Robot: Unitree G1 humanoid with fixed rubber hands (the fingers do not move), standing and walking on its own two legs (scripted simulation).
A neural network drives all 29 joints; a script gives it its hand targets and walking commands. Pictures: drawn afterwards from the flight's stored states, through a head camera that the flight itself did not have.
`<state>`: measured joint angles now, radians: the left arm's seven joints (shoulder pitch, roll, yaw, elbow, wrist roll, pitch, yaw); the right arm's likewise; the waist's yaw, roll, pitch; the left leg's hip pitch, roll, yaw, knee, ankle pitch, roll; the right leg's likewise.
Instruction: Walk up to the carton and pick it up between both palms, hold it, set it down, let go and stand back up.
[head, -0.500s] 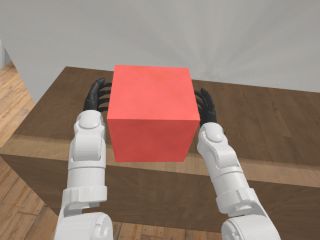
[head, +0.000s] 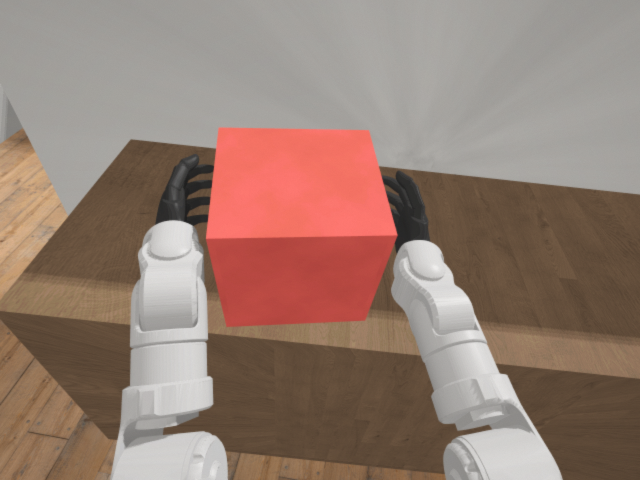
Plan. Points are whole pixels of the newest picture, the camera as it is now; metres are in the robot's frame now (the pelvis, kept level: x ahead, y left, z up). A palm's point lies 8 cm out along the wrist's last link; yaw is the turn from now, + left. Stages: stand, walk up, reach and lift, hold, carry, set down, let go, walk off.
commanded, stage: hold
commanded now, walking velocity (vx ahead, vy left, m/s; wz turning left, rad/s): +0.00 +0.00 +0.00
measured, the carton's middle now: (296, 230) +0.39 +0.00 +0.13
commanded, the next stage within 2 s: none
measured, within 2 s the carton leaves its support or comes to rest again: neither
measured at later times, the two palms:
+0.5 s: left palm (175, 222) +0.36 +0.13 +0.18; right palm (413, 235) +0.34 -0.14 +0.16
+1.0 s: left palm (172, 223) +0.36 +0.14 +0.18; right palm (411, 234) +0.34 -0.14 +0.16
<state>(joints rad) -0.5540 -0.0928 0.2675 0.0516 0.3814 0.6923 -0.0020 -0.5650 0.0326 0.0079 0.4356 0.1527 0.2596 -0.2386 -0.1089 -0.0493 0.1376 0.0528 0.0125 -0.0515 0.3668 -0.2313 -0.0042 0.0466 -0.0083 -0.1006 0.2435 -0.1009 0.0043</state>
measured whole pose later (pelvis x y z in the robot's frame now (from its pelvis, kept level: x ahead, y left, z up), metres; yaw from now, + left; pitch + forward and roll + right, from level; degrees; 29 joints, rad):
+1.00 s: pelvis -0.01 +0.00 +0.00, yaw +0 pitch -11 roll -1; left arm -0.58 -0.09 0.29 0.06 0.39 0.70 -0.03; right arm -0.58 0.05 -0.01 0.42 0.13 0.27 -0.24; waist -0.09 -0.05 0.14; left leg 0.04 0.01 -0.05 0.36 -0.21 -0.01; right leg 0.03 -0.01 -0.10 0.26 -0.10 0.00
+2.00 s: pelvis -0.01 +0.00 +0.00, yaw +0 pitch -12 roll -1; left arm -0.57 -0.09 0.29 0.08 0.39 0.69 -0.03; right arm -0.58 0.05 -0.01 0.45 0.11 0.23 -0.24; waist -0.10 -0.05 0.15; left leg 0.05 0.01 -0.05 0.36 -0.21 -0.01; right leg 0.03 -0.01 -0.10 0.27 -0.09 0.00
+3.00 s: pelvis -0.01 +0.00 +0.00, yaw +0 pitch -11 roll -1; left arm -0.56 -0.09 0.27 0.05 0.38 0.71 -0.02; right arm -0.56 0.04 -0.01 0.42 0.12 0.22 -0.23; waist -0.09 -0.04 0.15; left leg 0.05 0.01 -0.05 0.36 -0.21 -0.01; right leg 0.04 -0.01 -0.10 0.25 -0.09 0.00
